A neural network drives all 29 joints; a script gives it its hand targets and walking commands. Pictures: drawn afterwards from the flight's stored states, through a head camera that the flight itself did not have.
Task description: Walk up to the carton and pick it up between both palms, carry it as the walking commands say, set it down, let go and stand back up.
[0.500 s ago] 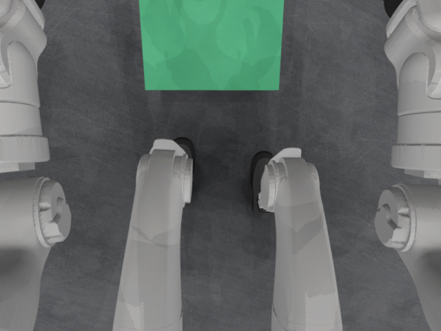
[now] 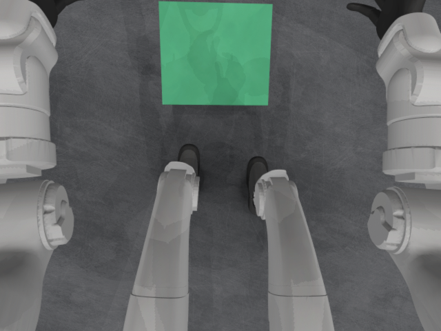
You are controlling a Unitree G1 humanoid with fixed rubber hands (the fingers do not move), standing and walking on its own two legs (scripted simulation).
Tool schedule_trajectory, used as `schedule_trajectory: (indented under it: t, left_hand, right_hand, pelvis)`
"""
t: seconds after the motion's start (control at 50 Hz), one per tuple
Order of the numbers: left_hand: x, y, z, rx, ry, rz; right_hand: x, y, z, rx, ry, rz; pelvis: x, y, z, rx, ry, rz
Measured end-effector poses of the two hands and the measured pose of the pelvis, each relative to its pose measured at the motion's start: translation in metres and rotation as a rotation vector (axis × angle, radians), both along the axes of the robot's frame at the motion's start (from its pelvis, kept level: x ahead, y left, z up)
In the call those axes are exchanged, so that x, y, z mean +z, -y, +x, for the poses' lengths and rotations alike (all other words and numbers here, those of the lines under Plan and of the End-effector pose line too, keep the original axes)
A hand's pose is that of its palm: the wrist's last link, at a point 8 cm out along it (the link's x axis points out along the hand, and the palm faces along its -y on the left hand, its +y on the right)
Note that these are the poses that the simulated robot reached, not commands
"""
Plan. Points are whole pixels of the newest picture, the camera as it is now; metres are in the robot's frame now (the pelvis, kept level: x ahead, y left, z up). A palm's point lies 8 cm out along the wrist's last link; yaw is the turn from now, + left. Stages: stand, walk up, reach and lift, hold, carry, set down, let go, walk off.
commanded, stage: let go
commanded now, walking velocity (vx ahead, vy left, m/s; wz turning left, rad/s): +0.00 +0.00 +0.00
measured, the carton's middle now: (214, 61) +0.52 +0.03 -0.56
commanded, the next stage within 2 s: stand in 1.26 s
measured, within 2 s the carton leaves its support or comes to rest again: neither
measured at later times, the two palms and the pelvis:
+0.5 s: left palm (8, 144) +0.35 +0.25 -0.05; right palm out of the picture +0.38 -0.21 -0.04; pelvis +0.05 -0.01 +0.07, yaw +1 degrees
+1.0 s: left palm out of the picture +0.26 +0.21 +0.04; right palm out of the picture +0.27 -0.24 +0.05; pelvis +0.12 -0.02 +0.13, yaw +0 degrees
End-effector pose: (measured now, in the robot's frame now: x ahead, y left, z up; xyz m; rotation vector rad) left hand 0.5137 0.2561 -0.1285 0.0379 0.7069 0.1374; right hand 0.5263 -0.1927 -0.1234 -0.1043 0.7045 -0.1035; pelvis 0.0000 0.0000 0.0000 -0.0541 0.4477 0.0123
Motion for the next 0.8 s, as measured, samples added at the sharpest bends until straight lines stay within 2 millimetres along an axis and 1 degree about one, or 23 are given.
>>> schedule_trajectory:
  t: [0.06,0.12,0.18,0.26,0.3,0.36,0.44,0.5,0.56,0.64,0.68,0.8]
  left_hand:
    - [0.000,0.004,-0.001,-0.006,-0.002,0.007]
    - [-0.002,0.009,-0.009,-0.018,-0.017,0.025]
    - [0.000,0.014,-0.027,-0.054,-0.042,0.060]
    - [0.010,0.014,-0.061,-0.076,-0.098,0.086]
    - [0.018,0.010,-0.079,-0.074,-0.119,0.102]
    - [0.036,0.006,-0.107,-0.073,-0.136,0.114]
    - [0.061,0.004,-0.142,-0.073,-0.155,0.108]
    - [0.080,0.007,-0.163,-0.069,-0.162,0.092]
    - [0.103,0.013,-0.177,-0.067,-0.145,0.079]
    - [0.129,0.026,-0.191,-0.077,-0.110,0.061]
    - [0.138,0.032,-0.199,-0.084,-0.106,0.061]
    - [0.156,0.043,-0.227,-0.095,-0.128,0.067]
  right_hand:
    - [0.002,0.000,-0.004,0.008,0.000,-0.011]
    - [0.000,-0.001,-0.013,0.031,-0.018,-0.032]
    - [0.000,-0.002,-0.032,0.055,-0.044,-0.063]
    - [0.007,-0.004,-0.064,0.078,-0.099,-0.077]
    - [0.016,-0.003,-0.080,0.095,-0.114,-0.084]
    - [0.035,0.001,-0.103,0.114,-0.124,-0.095]
    - [0.063,0.014,-0.131,0.104,-0.133,-0.104]
    - [0.085,0.022,-0.149,0.087,-0.137,-0.100]
    - [0.109,0.025,-0.165,0.085,-0.130,-0.093]
    - [0.136,0.023,-0.183,0.096,-0.108,-0.073]
    - [0.144,0.023,-0.193,0.094,-0.107,-0.067]
    - [0.159,0.027,-0.228,0.075,-0.132,-0.052]
  pelvis:
    - [0.006,0.000,0.003,-0.003,0.003,0.000]
    - [0.010,0.000,0.007,-0.007,0.011,0.001]
    - [0.016,0.001,0.012,-0.006,0.029,0.003]
    - [0.027,0.003,0.021,-0.006,0.065,0.015]
    - [0.033,0.004,0.025,-0.004,0.089,0.021]
    - [0.044,0.005,0.030,0.004,0.133,0.026]
    - [0.057,0.006,0.037,0.011,0.188,0.028]
    - [0.065,0.006,0.046,0.011,0.178,0.029]
    - [0.075,0.007,0.056,0.011,0.180,0.033]
    - [0.089,0.008,0.068,0.008,0.242,0.042]
    - [0.096,0.008,0.074,0.006,0.284,0.046]
    - [0.113,0.011,0.093,0.001,0.411,0.056]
